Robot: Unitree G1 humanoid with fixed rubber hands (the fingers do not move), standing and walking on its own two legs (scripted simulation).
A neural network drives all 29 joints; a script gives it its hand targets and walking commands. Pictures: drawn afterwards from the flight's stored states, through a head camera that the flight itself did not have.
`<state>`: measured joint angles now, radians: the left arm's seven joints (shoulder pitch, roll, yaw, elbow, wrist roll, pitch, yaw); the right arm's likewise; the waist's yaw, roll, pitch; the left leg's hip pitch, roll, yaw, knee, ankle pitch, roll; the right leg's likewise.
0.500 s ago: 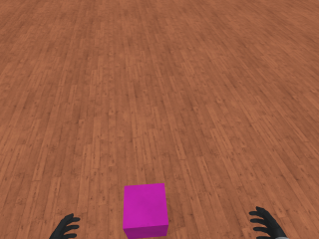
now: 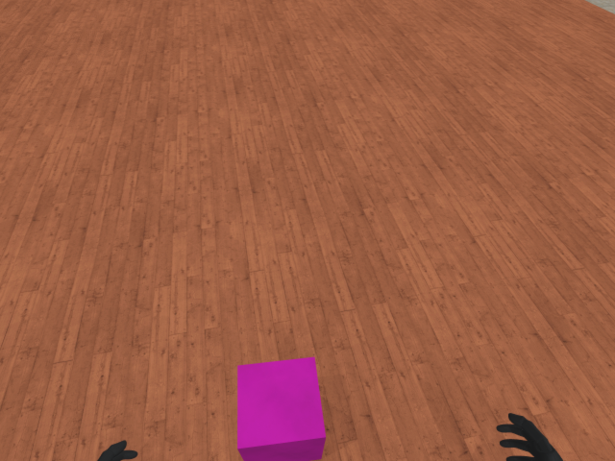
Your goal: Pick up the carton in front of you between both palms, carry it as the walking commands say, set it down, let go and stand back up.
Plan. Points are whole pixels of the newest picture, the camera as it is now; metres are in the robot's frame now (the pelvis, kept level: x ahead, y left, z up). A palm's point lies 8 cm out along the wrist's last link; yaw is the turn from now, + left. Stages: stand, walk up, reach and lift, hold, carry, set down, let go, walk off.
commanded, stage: stand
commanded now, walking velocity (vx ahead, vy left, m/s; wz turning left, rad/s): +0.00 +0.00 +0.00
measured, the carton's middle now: (280, 414) +0.37 +0.08 -0.64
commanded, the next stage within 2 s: none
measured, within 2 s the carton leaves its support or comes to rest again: neither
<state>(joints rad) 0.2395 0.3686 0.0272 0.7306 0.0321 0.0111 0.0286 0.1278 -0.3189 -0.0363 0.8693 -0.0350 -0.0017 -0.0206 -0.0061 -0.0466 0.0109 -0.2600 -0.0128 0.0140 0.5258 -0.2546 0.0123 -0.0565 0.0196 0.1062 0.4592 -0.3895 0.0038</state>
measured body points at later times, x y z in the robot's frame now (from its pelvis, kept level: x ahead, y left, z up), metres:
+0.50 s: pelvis -0.02 +0.00 +0.01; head -0.02 +0.02 +0.45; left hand +0.08 +0.31 -0.11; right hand +0.09 -0.31 -0.10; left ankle +0.02 +0.11 -0.73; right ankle -0.09 -0.13 -0.73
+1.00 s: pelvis -0.03 +0.01 +0.01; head -0.03 +0.02 +0.46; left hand +0.06 +0.32 -0.12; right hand +0.08 -0.31 -0.10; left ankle +0.02 +0.11 -0.73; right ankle -0.09 -0.13 -0.73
